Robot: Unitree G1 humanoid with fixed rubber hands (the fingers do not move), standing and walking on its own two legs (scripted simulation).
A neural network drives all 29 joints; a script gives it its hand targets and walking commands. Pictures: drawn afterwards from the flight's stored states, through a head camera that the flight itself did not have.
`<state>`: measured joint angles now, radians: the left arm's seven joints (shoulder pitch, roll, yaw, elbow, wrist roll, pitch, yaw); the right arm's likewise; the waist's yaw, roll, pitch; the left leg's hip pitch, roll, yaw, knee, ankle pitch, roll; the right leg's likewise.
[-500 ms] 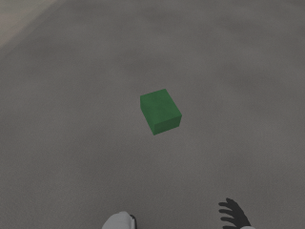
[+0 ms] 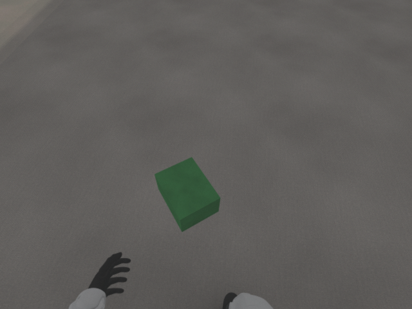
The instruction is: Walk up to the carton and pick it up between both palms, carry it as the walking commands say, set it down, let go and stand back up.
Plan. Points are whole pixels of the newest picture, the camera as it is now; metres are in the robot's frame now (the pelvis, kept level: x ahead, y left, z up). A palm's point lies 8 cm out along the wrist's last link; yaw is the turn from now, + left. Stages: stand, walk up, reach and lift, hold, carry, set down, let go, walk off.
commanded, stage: walk up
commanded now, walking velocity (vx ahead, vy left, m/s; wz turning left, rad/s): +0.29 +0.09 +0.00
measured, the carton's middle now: (187, 193) +0.71 +0.05 -0.68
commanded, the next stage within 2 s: none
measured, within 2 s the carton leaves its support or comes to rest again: neither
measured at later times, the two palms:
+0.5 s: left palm out of the picture +0.05 +0.30 -0.12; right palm (282, 260) +0.22 -0.18 -0.12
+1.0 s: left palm (56, 306) +0.16 +0.30 -0.12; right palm (275, 284) +0.17 -0.16 -0.12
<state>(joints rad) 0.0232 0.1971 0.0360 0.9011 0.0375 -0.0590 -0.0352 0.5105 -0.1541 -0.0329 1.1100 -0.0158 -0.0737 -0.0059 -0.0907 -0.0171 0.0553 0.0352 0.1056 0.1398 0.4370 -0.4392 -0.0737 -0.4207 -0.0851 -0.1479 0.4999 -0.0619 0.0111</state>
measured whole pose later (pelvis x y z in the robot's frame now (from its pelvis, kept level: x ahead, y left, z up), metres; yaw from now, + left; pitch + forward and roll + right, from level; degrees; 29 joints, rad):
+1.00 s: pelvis +0.15 +0.07 +0.02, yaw +1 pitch -2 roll +0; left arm 0.26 0.15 0.01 1.10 0.01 -0.01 0.04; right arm 0.21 -0.17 -0.03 1.11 -0.01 0.00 -0.03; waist -0.01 0.02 0.03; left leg -0.16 0.05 0.12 0.36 -0.16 0.00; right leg -0.11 -0.02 -0.08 0.36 -0.21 -0.01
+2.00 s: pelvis +0.17 +0.04 +0.02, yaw +1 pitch -1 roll +0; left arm 0.35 0.12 -0.02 1.15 0.01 -0.03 0.04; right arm 0.33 -0.11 0.00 1.19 -0.01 -0.01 -0.04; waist 0.00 0.01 0.02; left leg -0.16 0.09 0.09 0.37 -0.19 -0.05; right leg -0.11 0.03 -0.09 0.36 -0.24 -0.05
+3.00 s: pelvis +0.30 -0.08 +0.02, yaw +19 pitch +0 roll -2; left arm 0.34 0.16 0.03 1.03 0.02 0.03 0.02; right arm 0.20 -0.16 -0.04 0.95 -0.03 0.00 -0.02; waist 0.02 -0.01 0.06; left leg -0.29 0.06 0.12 0.47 -0.18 0.04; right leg -0.37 -0.08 -0.06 0.91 -0.38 0.07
